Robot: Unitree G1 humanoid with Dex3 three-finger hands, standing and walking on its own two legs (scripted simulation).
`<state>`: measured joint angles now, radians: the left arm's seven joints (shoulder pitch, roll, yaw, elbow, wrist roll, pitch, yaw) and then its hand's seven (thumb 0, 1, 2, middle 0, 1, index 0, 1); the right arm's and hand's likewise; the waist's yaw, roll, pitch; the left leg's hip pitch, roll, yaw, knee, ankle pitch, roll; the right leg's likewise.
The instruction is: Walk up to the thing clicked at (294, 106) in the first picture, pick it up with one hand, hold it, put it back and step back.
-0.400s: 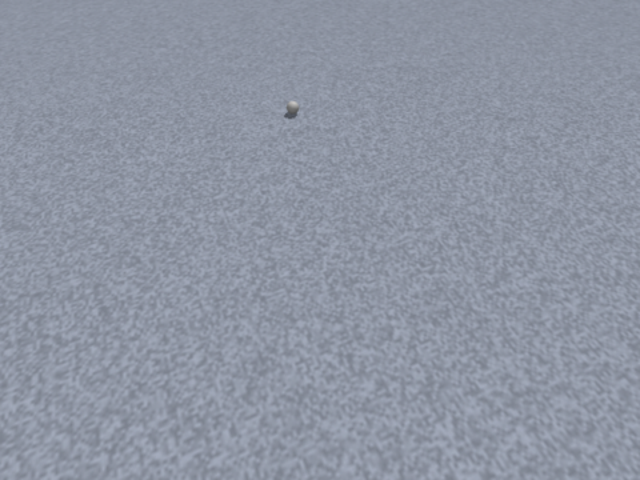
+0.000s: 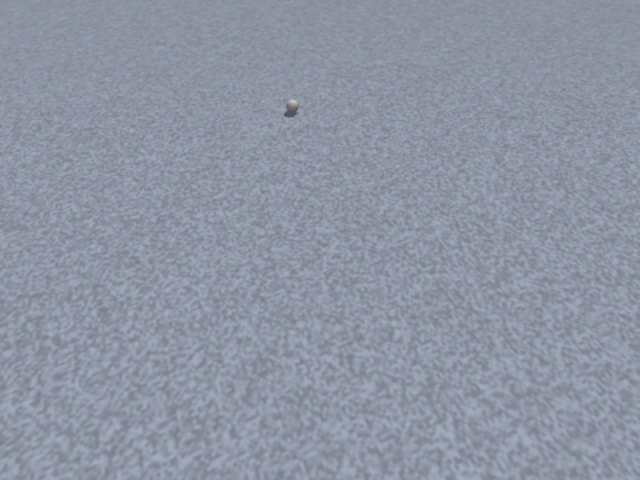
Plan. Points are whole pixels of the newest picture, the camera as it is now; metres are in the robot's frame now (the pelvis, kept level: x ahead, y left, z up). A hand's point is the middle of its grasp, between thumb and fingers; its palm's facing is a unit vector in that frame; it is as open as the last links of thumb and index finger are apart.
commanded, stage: stand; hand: left
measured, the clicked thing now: (292, 106) +2.11 +0.16 -0.75
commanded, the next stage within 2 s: walk up in 0.72 s
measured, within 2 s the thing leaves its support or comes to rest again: neither
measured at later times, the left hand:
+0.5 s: hand out of the picture +0.08 +0.25 -0.16, palm faces -0.02 -0.94 -0.34, open 7.4 cm
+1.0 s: hand out of the picture +0.07 +0.32 -0.16, palm faces +0.04 -0.93 -0.36, open 7.4 cm
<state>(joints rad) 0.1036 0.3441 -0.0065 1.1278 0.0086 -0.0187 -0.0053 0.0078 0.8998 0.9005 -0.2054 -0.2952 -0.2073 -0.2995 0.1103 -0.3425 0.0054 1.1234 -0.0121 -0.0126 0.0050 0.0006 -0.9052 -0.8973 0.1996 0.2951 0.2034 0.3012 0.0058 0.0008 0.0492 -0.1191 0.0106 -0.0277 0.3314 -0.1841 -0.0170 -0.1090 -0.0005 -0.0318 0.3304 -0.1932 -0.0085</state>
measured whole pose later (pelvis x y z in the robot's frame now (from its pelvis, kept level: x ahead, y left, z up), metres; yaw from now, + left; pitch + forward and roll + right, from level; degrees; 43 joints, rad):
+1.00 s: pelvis +0.06 +0.03 -0.01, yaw +0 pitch -2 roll -1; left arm 0.29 0.44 0.08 1.02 0.04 -0.05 -0.08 0.01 0.90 0.90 -0.21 -0.30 -0.21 -0.30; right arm 0.18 -0.44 -0.09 1.02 -0.04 -0.03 0.09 0.01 -0.91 -0.90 0.20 0.29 0.20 0.30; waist 0.07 0.00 0.01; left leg -0.38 0.07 0.02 0.65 -0.41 0.01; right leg -0.03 -0.02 -0.02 0.37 -0.32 -0.02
